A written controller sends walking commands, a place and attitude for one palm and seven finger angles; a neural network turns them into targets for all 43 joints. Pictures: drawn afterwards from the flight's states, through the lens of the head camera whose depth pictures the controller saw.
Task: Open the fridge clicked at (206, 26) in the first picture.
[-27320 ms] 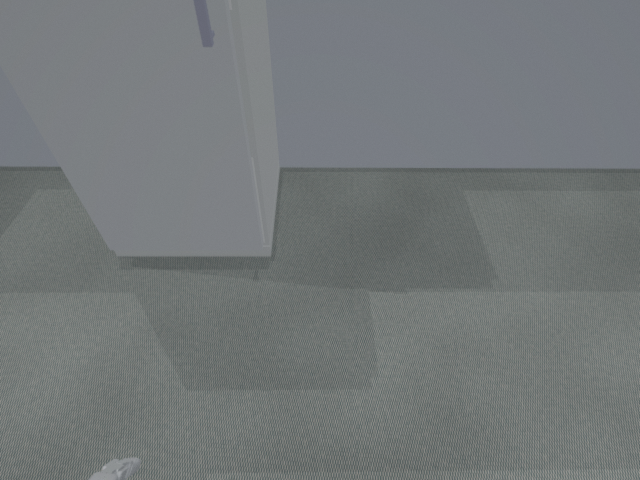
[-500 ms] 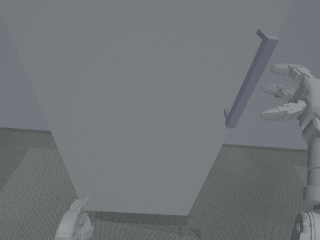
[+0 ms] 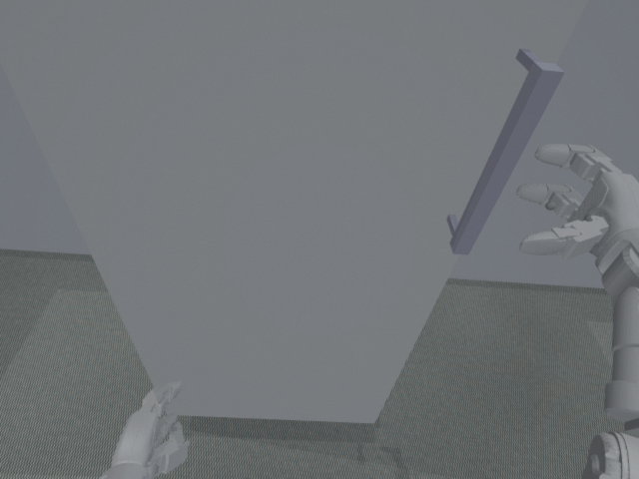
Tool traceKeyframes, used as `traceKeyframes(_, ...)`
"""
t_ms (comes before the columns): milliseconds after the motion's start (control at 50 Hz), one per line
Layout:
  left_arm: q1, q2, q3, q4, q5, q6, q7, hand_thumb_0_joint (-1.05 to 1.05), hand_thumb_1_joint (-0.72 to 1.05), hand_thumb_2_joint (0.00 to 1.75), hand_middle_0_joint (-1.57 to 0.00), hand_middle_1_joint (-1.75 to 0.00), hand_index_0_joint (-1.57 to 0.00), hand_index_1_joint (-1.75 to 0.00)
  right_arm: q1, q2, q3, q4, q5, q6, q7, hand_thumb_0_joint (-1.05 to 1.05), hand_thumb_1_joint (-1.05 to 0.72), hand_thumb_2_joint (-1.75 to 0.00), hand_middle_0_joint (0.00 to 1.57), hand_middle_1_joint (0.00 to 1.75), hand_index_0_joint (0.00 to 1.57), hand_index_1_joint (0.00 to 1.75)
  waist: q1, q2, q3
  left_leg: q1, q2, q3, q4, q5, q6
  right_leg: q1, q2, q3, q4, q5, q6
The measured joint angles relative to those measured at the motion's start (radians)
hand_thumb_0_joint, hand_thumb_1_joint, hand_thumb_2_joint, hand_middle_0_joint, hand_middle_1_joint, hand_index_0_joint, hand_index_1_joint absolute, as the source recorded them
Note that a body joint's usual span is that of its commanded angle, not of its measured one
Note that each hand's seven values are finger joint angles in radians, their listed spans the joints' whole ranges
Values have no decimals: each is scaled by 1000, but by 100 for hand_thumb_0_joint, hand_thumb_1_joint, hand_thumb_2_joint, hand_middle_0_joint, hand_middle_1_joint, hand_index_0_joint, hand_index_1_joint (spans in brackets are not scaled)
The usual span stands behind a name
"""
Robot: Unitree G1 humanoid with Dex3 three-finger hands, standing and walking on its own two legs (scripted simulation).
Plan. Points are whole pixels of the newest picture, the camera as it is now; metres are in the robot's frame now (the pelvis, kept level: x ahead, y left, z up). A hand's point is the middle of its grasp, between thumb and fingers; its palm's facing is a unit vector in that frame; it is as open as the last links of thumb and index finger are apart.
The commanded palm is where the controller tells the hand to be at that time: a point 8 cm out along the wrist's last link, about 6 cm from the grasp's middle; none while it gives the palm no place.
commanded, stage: move the hooked fingers beside the handle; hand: right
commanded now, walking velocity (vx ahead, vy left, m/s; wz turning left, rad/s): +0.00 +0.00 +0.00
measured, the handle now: (489, 164) +0.43 -0.16 +0.24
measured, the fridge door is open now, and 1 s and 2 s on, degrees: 0 0 0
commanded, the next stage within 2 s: feel for the door with the fingertips in 0.86 s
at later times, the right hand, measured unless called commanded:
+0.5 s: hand (578, 192) +0.36 -0.23 +0.25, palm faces +0.06 +1.00 -0.05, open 14.0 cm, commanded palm +0.33 -0.27 +0.25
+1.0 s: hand (563, 199) +0.37 -0.22 +0.24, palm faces +0.03 +1.00 -0.08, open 14.0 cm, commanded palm +0.33 -0.26 +0.25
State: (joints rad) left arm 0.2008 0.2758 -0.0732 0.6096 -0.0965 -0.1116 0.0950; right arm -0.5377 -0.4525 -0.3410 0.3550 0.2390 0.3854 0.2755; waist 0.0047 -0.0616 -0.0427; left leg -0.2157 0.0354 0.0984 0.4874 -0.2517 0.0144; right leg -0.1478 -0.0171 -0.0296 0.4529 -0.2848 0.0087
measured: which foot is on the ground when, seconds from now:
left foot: down 0.00-1.00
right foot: down 0.00-1.00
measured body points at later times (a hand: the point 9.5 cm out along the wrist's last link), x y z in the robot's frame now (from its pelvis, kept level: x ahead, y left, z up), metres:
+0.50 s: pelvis +0.01 -0.01 +0.00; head -0.02 +0.01 +0.45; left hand +0.19 +0.22 -0.08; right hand +0.35 -0.28 +0.26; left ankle +0.01 +0.11 -0.74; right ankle -0.03 -0.13 -0.74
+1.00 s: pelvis +0.00 -0.01 +0.00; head -0.02 +0.02 +0.45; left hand +0.18 +0.22 -0.08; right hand +0.36 -0.27 +0.25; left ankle +0.01 +0.11 -0.74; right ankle -0.03 -0.13 -0.74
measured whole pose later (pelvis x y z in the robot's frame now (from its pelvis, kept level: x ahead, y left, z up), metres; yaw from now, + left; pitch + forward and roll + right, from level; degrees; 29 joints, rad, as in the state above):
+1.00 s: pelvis +0.00 -0.01 +0.00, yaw +0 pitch -1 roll +0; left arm 0.20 0.27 -0.08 0.62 -0.10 -0.10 0.10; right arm -0.53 -0.45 -0.31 0.26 0.25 0.44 0.26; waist -0.01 -0.07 -0.05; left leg -0.20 0.05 0.10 0.48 -0.25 0.00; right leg -0.14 0.00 -0.03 0.46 -0.29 0.00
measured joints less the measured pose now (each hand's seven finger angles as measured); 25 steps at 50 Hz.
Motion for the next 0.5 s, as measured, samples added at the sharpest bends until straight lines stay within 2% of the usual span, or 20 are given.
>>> traceKeyframes(120,28,2,4,4,3,-12,3,2,90,90,-20,-30,-21,-30,29,16,-18,-108,2,-73,-2,-2,50,-30,30,120,30,120,-10,10,1,27,-3,-1,-12,-4,-2,24,-2,-1,-4,-10,-1)
traceKeyframes(160,30,5,4,11,0,-13,4,2,90,90,-20,-30,-21,-30,13,14,-8,-106,9,-61,5,-2,50,-30,30,120,30,120,-14,7,-4,31,-1,0,-13,-6,-5,26,0,0,-2,-13,-3)
traceKeyframes(220,22,9,4,15,-4,-5,1,2,90,90,-20,-30,-21,-30,-4,5,13,-72,16,-13,16,-1,50,-30,30,120,30,120,-14,-3,-13,23,4,-1,-9,-8,-9,18,5,0,2,-16,-7)
traceKeyframes(300,8,8,6,4,-2,6,-4,2,90,90,-20,-30,-21,-30,30,16,23,-72,16,40,7,-1,50,-30,30,120,30,120,-7,-11,-13,5,10,-7,-1,-10,-14,4,11,-5,4,-15,-12)
traceKeyframes(340,5,2,6,-5,3,4,-5,2,90,90,-20,-30,-21,-30,68,33,18,-121,13,34,-7,-1,50,-30,30,120,30,120,-5,-8,-6,4,11,-10,1,-10,-15,6,12,-9,2,-15,-13)
traceKeyframes(420,9,-15,-1,-6,14,-7,-5,2,90,90,-20,-30,-21,-30,111,59,-6,-220,17,-20,-29,-2,50,-30,30,120,30,120,-10,9,-3,17,9,-12,-2,-13,-14,21,10,-10,-3,-17,-12)
traceKeyframes(500,8,-21,-9,4,11,-12,-2,2,90,90,-20,-30,-21,-30,78,31,-27,-217,11,-25,-29,-2,50,-30,30,120,30,120,-19,15,-12,34,4,-8,-10,-14,-13,32,6,-7,-2,-22,-9)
